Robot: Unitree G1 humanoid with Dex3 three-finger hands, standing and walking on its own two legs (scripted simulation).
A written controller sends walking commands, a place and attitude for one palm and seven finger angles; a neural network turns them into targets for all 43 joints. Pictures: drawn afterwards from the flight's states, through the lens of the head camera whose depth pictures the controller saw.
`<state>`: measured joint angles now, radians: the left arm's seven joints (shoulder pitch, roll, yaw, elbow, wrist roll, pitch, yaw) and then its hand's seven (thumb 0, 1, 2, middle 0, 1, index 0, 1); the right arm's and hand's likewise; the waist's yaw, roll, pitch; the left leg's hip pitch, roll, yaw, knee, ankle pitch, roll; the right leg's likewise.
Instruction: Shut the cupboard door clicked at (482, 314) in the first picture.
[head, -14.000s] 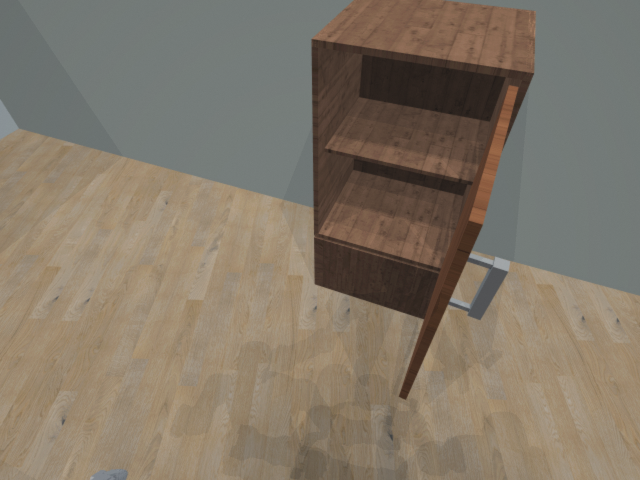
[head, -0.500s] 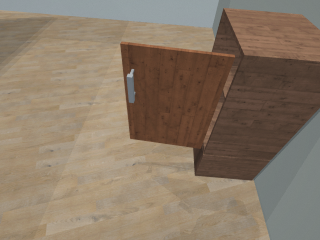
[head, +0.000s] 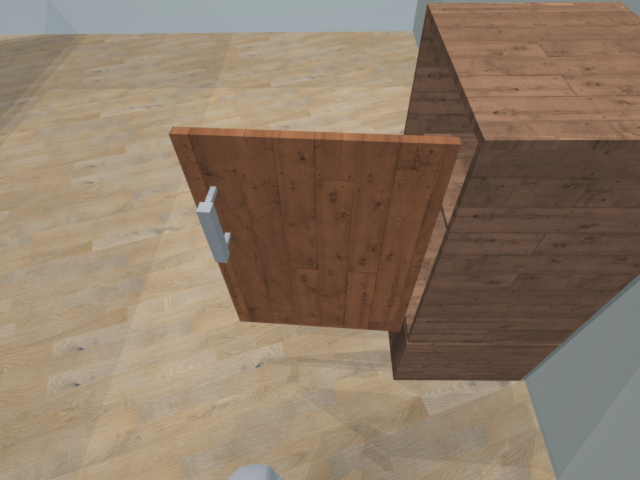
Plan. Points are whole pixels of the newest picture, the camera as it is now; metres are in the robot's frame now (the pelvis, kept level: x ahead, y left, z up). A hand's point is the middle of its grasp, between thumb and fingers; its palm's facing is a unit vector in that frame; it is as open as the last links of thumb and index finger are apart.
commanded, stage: come to a stop and stand still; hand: left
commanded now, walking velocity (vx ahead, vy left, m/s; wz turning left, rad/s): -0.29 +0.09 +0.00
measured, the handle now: (217, 225) +0.52 +0.20 -0.04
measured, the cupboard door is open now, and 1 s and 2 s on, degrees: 86 86 86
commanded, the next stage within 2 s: look again from close up in 1.34 s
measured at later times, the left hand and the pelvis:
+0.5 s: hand out of the picture +0.06 +0.21 -0.17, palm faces +0.03 -0.97 -0.24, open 7.4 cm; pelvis +0.02 +0.01 +0.00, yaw -2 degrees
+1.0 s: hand out of the picture +0.03 +0.19 -0.18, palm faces -0.01 -0.98 -0.21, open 7.4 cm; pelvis +0.02 +0.02 +0.00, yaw -2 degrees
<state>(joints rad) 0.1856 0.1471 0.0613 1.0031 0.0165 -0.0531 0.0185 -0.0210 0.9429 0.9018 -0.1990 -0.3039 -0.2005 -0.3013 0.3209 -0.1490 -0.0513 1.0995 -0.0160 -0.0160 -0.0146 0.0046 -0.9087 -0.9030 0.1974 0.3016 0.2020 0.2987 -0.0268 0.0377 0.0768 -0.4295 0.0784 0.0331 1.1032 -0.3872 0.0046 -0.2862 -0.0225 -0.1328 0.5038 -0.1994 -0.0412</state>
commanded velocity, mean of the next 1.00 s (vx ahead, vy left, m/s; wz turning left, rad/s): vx -0.05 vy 0.00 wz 0.00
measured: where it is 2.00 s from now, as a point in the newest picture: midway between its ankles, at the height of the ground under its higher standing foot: outside the picture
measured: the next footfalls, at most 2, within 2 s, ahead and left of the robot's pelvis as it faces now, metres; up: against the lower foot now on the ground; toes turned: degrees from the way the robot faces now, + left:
left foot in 0.16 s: +0.14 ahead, +0.14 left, +0.00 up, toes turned +3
right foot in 0.56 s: +0.03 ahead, -0.13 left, +0.00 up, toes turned -3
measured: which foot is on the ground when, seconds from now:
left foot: up 0.00-0.14, down 0.16-0.58, up 0.60-0.82, down 0.84-1.00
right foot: down 0.00-0.18, up 0.20-0.54, down 0.56-1.00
